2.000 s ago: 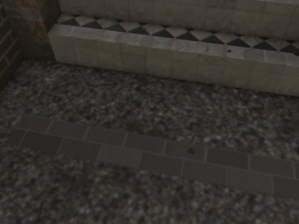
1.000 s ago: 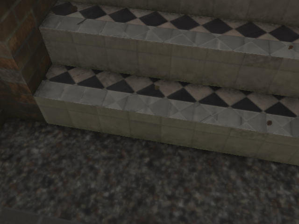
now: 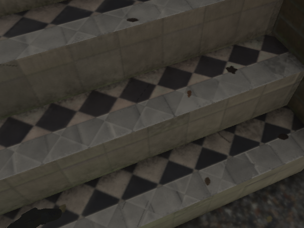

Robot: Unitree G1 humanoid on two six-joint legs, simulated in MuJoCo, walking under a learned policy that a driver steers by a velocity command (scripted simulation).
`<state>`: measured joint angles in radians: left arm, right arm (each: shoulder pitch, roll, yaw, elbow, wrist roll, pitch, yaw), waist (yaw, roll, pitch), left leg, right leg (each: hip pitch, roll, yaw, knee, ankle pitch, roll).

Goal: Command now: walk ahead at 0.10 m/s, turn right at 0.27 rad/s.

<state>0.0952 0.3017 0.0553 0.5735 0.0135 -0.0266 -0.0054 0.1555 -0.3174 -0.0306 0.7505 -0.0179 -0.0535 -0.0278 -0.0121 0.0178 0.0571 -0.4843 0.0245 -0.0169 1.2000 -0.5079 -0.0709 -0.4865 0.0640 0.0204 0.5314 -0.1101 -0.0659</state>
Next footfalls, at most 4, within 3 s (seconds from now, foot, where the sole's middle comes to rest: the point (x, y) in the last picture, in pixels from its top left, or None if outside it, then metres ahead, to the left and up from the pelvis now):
0.26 left None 0.06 0.15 -0.76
0.54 right None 0.09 -0.08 -0.76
1.00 left None -0.05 0.14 -0.76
1.38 right None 0.05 -0.07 -0.76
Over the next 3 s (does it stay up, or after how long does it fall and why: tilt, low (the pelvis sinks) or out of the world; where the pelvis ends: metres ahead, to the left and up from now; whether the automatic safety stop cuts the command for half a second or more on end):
stays up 0.32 0.39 0.24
